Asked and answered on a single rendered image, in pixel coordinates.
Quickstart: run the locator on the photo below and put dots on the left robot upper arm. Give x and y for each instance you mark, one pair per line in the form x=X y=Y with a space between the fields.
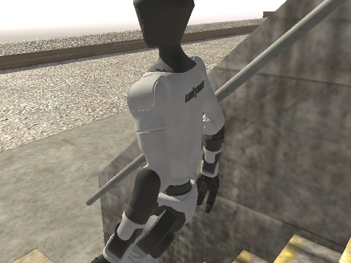
x=147 y=100

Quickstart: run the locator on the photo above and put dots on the robot head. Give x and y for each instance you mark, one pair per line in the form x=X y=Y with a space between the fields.
x=163 y=23

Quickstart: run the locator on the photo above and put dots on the left robot thigh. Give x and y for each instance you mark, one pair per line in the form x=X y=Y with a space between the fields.
x=156 y=237

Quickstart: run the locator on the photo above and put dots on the robot right forearm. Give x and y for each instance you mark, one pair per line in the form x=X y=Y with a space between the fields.
x=212 y=152

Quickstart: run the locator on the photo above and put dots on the right robot upper arm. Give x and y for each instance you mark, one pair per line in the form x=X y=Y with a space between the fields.
x=213 y=119

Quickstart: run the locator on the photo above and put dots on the robot left forearm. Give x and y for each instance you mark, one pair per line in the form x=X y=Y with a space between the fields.
x=142 y=204

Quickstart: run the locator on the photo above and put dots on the robot right hand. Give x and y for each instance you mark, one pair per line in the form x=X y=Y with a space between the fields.
x=205 y=183

